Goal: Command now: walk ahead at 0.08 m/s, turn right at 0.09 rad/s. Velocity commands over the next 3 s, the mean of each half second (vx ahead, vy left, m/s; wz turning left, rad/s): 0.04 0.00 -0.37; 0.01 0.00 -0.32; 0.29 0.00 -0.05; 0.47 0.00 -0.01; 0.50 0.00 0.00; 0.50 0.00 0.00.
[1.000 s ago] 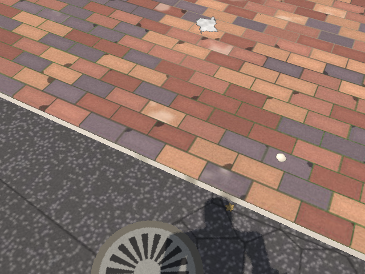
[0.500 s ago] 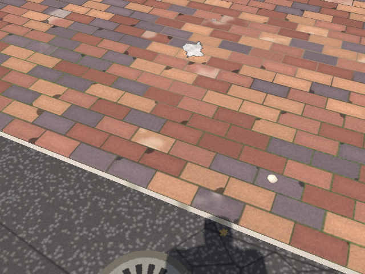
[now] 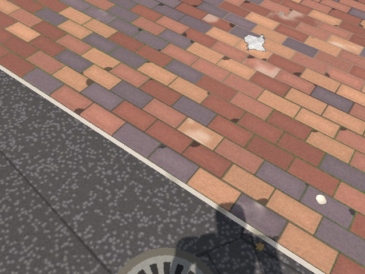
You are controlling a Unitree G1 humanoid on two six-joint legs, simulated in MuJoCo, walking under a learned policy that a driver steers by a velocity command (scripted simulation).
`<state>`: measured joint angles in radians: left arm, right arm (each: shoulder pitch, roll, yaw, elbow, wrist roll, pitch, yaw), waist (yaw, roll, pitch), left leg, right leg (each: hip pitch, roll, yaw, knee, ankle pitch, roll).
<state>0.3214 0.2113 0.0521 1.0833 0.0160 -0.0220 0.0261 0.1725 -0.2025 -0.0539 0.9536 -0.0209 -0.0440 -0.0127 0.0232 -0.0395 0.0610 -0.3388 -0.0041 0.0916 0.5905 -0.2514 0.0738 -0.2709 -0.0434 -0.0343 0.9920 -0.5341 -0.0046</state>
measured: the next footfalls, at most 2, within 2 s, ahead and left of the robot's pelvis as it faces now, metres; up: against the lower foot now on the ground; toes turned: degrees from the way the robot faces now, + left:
right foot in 0.44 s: +0.06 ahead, -0.11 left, +0.00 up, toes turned -18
left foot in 0.92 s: +0.12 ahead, +0.08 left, +0.00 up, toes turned -24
